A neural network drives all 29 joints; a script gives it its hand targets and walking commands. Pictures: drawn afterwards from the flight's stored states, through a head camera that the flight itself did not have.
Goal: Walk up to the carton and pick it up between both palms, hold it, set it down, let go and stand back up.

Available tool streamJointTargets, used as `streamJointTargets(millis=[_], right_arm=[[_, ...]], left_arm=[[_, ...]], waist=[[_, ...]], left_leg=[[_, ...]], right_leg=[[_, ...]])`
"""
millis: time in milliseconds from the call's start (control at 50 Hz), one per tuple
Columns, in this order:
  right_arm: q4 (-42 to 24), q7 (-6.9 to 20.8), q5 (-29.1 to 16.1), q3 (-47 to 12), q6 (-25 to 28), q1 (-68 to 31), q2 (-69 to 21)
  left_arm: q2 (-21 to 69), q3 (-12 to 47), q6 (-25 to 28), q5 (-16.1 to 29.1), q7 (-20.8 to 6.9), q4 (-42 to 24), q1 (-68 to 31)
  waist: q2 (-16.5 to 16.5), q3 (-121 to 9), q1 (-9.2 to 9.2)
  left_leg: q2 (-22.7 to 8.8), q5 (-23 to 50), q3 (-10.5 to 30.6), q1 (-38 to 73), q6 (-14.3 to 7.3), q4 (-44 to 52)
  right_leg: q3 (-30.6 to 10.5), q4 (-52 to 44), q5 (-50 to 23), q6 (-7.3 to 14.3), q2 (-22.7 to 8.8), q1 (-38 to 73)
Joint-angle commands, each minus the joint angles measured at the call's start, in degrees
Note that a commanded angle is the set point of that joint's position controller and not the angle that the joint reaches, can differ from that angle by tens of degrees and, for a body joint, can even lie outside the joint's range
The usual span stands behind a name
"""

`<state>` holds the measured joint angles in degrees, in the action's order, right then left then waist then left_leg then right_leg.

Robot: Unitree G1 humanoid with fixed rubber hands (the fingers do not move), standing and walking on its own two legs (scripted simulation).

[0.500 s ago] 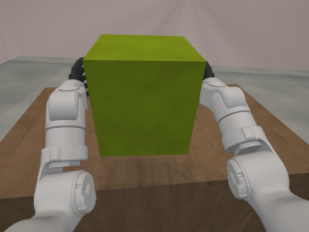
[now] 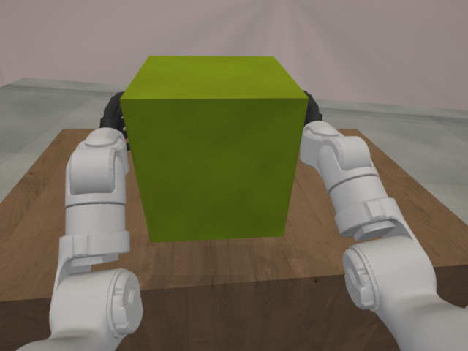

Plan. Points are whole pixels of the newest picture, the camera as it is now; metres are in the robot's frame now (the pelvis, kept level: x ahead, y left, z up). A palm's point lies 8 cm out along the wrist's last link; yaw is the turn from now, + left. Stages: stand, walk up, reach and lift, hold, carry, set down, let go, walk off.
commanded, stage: hold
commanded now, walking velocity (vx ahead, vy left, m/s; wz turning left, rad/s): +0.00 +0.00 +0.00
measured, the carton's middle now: (215, 144) +0.39 +0.01 +0.25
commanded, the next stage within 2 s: none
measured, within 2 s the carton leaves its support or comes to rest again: neither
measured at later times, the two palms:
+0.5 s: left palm (113, 128) +0.36 +0.16 +0.29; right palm (313, 131) +0.37 -0.15 +0.29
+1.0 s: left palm (117, 137) +0.36 +0.16 +0.28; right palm (315, 134) +0.36 -0.15 +0.28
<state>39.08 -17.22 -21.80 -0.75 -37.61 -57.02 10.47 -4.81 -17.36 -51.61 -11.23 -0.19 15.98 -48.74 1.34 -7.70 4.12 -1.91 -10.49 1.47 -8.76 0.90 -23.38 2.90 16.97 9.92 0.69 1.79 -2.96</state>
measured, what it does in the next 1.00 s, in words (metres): stands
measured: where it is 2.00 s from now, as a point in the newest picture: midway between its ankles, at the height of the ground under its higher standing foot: outside the picture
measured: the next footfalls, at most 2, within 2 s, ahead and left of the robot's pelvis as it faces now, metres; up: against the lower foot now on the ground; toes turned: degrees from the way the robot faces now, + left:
none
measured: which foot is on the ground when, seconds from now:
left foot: down 0.00-1.00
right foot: down 0.00-1.00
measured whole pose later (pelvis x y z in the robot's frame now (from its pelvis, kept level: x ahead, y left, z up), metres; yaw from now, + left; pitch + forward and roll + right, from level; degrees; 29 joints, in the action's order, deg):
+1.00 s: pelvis -0.01 +0.00 +0.00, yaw -1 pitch -4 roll -1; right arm 41.8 -16.4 -21.3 0.0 -37.4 -58.1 10.7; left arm -4.1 -18.3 -50.9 -12.1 0.1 18.9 -50.3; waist 0.9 -8.0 3.8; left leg -2.0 -9.9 0.9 -8.5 0.8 -22.9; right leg 2.2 17.3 9.5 0.7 1.8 -3.4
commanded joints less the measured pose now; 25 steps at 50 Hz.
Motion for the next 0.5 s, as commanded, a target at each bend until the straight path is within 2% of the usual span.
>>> streamJointTargets(millis=[0,60,80,100,140,160,180,200,220,240,260,280,320,340,380,400,420,440,460,480], right_arm=[[-23.6,9.2,-11.9,-14.2,2.5,-49.3,-37.1],[-24.9,9.9,-11.6,-14.0,3.2,-50.7,-37.7],[-24.1,10.0,-10.8,-13.5,3.2,-49.4,-38.4],[-25.7,10.1,-11.1,-13.3,3.4,-52.2,-38.0],[-23.4,10.5,-10.1,-13.2,3.3,-51.0,-37.8],[-22.2,10.6,-9.5,-13.0,3.3,-52.9,-37.3],[-22.3,10.7,-9.5,-12.8,3.8,-54.2,-37.5],[-19.9,10.9,-9.0,-12.0,3.6,-52.6,-38.0],[-22.0,11.0,-9.1,-13.1,4.3,-55.4,-39.7],[-23.6,11.1,-9.9,-14.3,4.7,-55.6,-41.2],[-22.3,10.9,-9.4,-13.4,4.4,-54.8,-40.1],[-23.0,10.8,-10.1,-13.4,4.5,-55.6,-40.7],[-19.2,10.4,-9.3,-12.6,3.8,-54.1,-40.3],[-20.4,10.5,-9.6,-13.2,4.2,-54.3,-40.5],[-16.8,10.5,-7.9,-11.4,3.9,-56.3,-38.9],[-18.2,10.6,-7.9,-11.0,4.5,-57.8,-39.6],[-17.1,10.8,-7.2,-10.2,4.5,-57.2,-39.4],[-16.6,10.7,-7.2,-9.8,4.3,-57.8,-39.2],[-15.7,10.7,-7.0,-9.7,4.3,-58.3,-39.7],[-17.5,10.6,-7.7,-10.5,4.6,-57.2,-39.9]], left_arm=[[35.2,25.9,4.4,11.6,-5.8,-10.6,-47.5],[36.7,27.7,4.4,12.1,-5.8,-12.3,-49.3],[36.9,27.3,4.6,12.1,-5.7,-13.3,-48.8],[36.9,27.3,4.4,13.2,-5.6,-12.1,-50.3],[36.9,26.5,4.6,12.0,-5.5,-9.5,-48.1],[36.1,24.5,4.4,10.9,-5.6,-6.7,-48.3],[36.2,25.2,4.7,11.2,-5.8,-6.1,-49.0],[35.8,23.3,4.7,10.2,-5.8,-5.1,-48.5],[35.7,23.8,5.3,11.0,-5.9,-6.0,-51.5],[36.5,24.5,5.8,11.6,-5.6,-7.9,-51.1],[36.0,24.5,5.8,11.6,-5.5,-6.4,-51.0],[36.3,24.1,6.0,11.7,-5.4,-7.2,-51.9],[34.0,21.5,6.0,10.9,-5.8,-4.1,-52.0],[34.7,22.5,6.0,11.1,-5.9,-4.3,-51.4],[34.1,19.3,5.6,9.6,-6.4,1.1,-51.0],[35.0,20.0,5.8,10.1,-6.7,0.6,-52.0],[35.9,20.1,5.7,10.2,-6.8,1.7,-51.1],[34.8,18.7,5.6,9.4,-7.0,3.9,-50.7],[34.6,18.8,5.9,9.6,-7.0,2.8,-52.2],[35.7,20.1,6.1,10.5,-6.9,1.1,-52.0]], waist=[[-6.3,-24.5,1.02],[-8.2,-25.2,1.06],[-7.9,-26.0,1.36],[-6.6,-26.2,1.01],[-6.0,-25.1,0.53],[-5.9,-22.7,-0.15],[-5.5,-24.3,-0.06],[-4.4,-21.5,-1.07],[-3.6,-25.3,-1.48],[-2.8,-27.1,-2.30],[-3.5,-25.5,-0.92],[-3.3,-27.9,-1.69],[-1.8,-23.9,-1.33],[-2.4,-25.7,-1.59],[-1.9,-20.6,-1.58],[-2.0,-21.9,-2.13],[-2.2,-20.4,-1.24],[-1.4,-20.2,-1.84],[-1.0,-22.1,-1.67],[-2.5,-24.8,-1.16]], left_leg=[[3.7,21.0,0.9,11.6,2.6,0.6],[3.5,18.3,0.7,10.7,2.8,1.2],[3.9,18.9,0.4,11.0,2.6,1.1],[3.7,17.7,0.9,10.3,2.4,1.4],[3.4,16.3,0.9,10.3,2.2,2.3],[3.9,12.9,0.2,9.4,1.8,2.5],[3.7,11.4,0.3,9.0,1.3,2.7],[3.4,10.8,0.3,7.1,0.6,3.7],[3.6,9.7,-0.3,7.0,0.0,3.5],[3.7,13.1,0.0,7.0,-0.1,3.0],[3.8,14.4,0.0,7.6,0.2,2.6],[3.9,15.1,-0.1,8.5,0.1,2.3],[4.1,11.6,-0.5,8.2,-0.3,2.7],[3.9,11.4,-0.1,8.2,-0.3,2.9],[3.8,6.9,-0.4,6.8,-0.7,4.1],[3.7,7.0,-0.5,5.8,-0.8,3.8],[3.3,7.5,-0.6,5.9,-0.8,4.0],[3.5,6.7,-0.6,5.6,-0.9,4.1],[3.5,6.1,-0.2,5.7,-1.0,4.1],[3.8,9.2,-0.5,6.3,-0.7,3.1]], right_leg=[[-2.8,-0.8,-15.8,-3.3,3.9,3.0],[-2.5,-0.8,-11.7,-2.9,3.9,2.3],[-2.6,-1.1,-12.7,-3.0,4.0,2.7],[-2.7,-0.9,-12.1,-2.7,3.9,3.1],[-2.6,-1.2,-10.7,-2.9,3.6,2.7],[-2.8,-1.5,-7.9,-3.0,3.3,1.2],[-3.1,-1.7,-6.8,-3.2,3.1,1.1],[-2.8,-1.8,-5.8,-3.1,3.0,1.4],[-3.0,-1.5,-5.5,-3.6,2.6,2.4],[-3.3,-1.3,-8.8,-3.8,2.9,3.4],[-3.4,-1.2,-10.5,-3.8,2.8,3.0],[-3.4,-1.1,-10.8,-3.8,3.0,3.4],[-3.5,-1.9,-8.9,-4.2,2.5,2.2],[-3.5,-1.9,-8.4,-4.1,2.4,2.9],[-3.6,-3.0,-2.7,-3.9,2.1,-0.4],[-3.5,-2.8,-2.5,-3.8,2.2,0.3],[-3.1,-2.7,-3.3,-3.6,2.2,-0.2],[-3.4,-3.0,-2.7,-3.6,2.0,0.3],[-3.5,-2.5,-2.9,-3.6,2.1,0.7],[-3.4,-2.0,-5.9,-3.8,2.4,2.2]])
